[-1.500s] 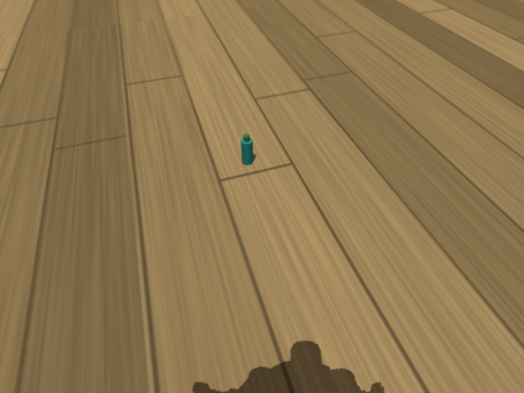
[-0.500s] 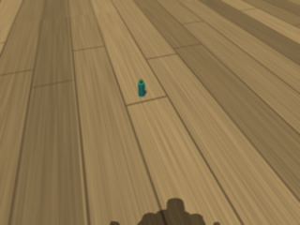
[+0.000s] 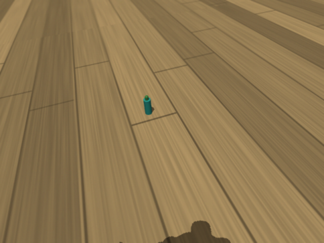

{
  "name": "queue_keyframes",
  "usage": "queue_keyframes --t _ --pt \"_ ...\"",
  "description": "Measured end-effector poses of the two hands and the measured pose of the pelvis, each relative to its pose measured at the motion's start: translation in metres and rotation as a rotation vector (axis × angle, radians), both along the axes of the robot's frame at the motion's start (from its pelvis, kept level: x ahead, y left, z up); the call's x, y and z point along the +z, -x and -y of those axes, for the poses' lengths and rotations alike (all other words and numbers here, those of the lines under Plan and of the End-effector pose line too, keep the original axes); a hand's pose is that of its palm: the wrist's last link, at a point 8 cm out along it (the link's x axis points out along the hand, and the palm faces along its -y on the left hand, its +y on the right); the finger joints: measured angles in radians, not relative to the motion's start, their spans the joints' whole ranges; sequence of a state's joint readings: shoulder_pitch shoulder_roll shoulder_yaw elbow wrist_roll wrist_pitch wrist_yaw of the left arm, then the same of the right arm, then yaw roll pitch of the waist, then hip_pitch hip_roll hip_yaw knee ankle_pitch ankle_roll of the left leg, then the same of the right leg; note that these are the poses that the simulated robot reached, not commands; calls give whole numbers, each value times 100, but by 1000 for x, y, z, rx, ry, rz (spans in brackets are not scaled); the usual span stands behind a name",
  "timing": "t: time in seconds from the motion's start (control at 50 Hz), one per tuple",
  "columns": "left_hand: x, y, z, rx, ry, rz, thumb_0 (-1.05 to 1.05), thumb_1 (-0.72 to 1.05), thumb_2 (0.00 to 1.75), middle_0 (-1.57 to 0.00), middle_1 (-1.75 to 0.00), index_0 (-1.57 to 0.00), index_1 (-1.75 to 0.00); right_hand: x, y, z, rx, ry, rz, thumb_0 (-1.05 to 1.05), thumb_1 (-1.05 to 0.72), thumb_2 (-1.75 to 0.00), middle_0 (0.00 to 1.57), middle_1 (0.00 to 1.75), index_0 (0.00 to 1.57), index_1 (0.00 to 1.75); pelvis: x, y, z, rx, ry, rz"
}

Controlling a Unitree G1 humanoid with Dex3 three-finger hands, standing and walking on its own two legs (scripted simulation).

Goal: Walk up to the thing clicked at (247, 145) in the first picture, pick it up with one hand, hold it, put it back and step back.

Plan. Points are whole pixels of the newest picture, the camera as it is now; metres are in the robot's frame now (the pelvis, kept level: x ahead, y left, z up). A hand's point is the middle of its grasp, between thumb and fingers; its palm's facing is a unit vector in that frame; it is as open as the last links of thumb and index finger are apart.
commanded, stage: walk up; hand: left
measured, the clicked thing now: (147, 104) +1.35 +0.23 -0.67
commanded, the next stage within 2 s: none
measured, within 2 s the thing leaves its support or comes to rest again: neither
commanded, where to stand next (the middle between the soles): +1.01 +0.03 m, yaw -2 degrees
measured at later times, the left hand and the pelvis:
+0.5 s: hand (79, 214) +0.25 +0.29 -0.15, palm faces +0.00 -0.94 -0.33, open 7.4 cm; pelvis +0.23 +0.02 +0.00, yaw +1 degrees
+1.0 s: hand (102, 150) +0.47 +0.26 -0.12, palm faces +0.02 -0.91 -0.41, open 7.3 cm; pelvis +0.45 -0.02 +0.00, yaw +1 degrees
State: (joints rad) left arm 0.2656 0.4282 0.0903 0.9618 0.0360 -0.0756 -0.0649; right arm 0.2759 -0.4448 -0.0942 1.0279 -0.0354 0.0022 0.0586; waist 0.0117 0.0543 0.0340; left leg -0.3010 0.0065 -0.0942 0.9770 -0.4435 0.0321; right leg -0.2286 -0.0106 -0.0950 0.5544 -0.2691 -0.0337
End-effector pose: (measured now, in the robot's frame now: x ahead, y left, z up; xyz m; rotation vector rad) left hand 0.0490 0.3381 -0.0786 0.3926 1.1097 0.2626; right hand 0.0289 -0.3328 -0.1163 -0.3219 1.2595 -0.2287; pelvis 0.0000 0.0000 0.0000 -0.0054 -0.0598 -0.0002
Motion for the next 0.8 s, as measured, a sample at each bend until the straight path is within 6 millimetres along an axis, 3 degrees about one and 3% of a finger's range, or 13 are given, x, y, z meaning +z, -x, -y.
queue_keyframes --t 0.1,0.2,0.32,0.38,0.42,0.5,0.6,0.7,0.8 --pt "6 -3 16 50 21 -46 0 91 90 -20 -30 -21 -30 12 -65 0 60 -31 75 1 -90 -90 20 30 20 30 12 -36 6 10 8 1" --pt "-1 -25 22 81 46 -76 1 90 90 -20 -30 -21 -30 18 -128 -9 120 -46 92 1 -90 -90 20 30 20 30 12 -77 7 31 18 -5" --pt "-26 -70 12 105 80 -111 1 90 90 -20 -30 -21 -30 18 -224 -31 185 -33 125 1 -90 -90 20 30 20 30 -1 -140 -5 43 31 -13" --pt "-44 -102 2 104 89 -141 1 90 90 -20 -30 -21 -30 17 -275 -45 211 -8 188 1 -90 -90 21 30 21 30 -13 -175 -16 38 1 -15" --pt "-48 -128 0 98 97 -149 1 90 90 -20 -30 -21 -30 21 -298 -52 205 -5 242 1 -90 -90 21 30 21 30 -13 -192 -22 36 0 -14" --pt "-38 -192 1 32 107 -101 1 91 90 -20 -30 -21 -30 35 -321 -57 156 -9 281 1 -90 -90 21 30 21 30 -3 -228 -23 18 -11 -9" --pt "-21 -271 4 -45 104 -29 1 91 90 -20 -30 -21 -30 37 -333 -44 122 -3 241 1 -90 -90 21 30 21 30 5 -272 -18 0 -24 -8" --pt "-8 -340 12 -87 62 3 1 91 90 -20 -30 -21 -30 21 -348 -15 75 -13 180 1 -90 -90 21 30 21 30 1 -321 -2 -6 -31 -9" --pt "-9 -387 19 -55 -14 61 0 91 90 -20 -30 -21 -30 -11 -389 15 70 -7 108 1 -90 -90 21 30 21 30 -20 -373 20 6 -8 -9"
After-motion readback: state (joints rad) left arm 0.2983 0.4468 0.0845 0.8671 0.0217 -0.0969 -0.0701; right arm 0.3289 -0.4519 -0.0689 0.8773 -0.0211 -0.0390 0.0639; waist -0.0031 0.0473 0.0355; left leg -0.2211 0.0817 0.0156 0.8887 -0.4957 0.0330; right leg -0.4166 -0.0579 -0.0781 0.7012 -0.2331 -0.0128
